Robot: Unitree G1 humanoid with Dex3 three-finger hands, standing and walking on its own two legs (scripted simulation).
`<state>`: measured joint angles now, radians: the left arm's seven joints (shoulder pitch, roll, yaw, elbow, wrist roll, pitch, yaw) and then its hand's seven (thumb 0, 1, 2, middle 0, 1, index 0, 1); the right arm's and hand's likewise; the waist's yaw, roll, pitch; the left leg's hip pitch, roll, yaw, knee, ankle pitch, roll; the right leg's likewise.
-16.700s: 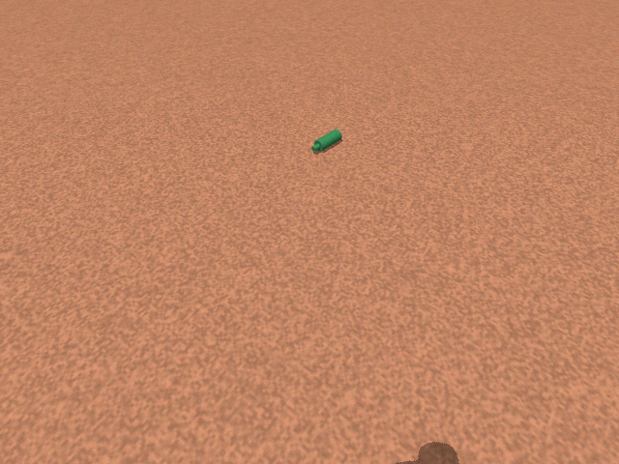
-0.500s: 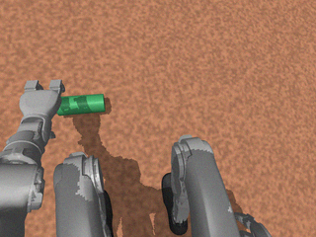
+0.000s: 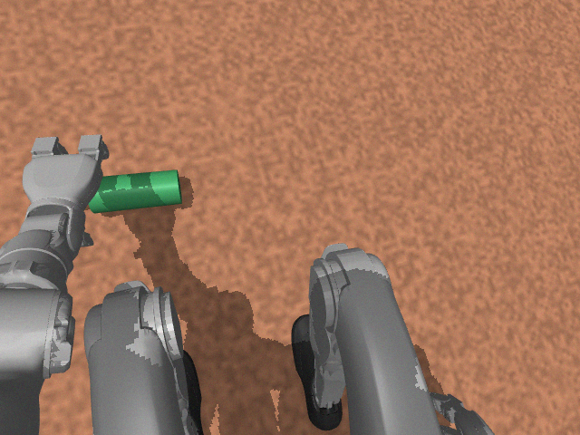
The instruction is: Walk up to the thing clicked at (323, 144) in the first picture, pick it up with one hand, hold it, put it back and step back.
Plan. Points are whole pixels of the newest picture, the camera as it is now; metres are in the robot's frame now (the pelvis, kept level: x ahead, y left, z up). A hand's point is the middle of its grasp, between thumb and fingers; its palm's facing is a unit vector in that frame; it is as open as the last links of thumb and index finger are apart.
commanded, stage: rise first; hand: left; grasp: from above
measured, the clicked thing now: (125, 192) +0.50 +0.20 -0.30
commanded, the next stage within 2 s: approach in 1.18 s
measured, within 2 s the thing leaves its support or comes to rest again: neither
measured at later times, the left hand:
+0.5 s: hand (84, 193) +0.47 +0.23 -0.18, palm faces -0.44 +0.00 -0.90, open 14.1 cm
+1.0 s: hand (81, 201) +0.45 +0.23 -0.18, palm faces -0.46 +0.00 -0.89, open 14.1 cm
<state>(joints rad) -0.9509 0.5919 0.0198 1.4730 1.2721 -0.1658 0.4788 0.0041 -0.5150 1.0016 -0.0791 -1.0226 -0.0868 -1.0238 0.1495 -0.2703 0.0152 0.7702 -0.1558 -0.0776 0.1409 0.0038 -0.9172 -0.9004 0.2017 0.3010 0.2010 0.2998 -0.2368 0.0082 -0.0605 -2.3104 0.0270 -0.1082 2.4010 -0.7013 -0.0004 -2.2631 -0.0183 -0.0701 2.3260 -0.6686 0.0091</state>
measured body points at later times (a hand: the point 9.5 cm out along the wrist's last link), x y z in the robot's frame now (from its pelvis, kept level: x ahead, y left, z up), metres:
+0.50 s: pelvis +0.00 +0.00 +0.00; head +0.24 +0.05 +0.38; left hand +0.48 +0.23 -0.13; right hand +0.03 -0.27 -0.11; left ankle +0.07 +0.13 -0.30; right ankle +0.10 -0.12 -0.30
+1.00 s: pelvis +0.00 +0.00 +0.00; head +0.23 +0.06 +0.38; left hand +0.47 +0.23 -0.12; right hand +0.03 -0.28 -0.11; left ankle +0.07 +0.13 -0.30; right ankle +0.10 -0.12 -0.30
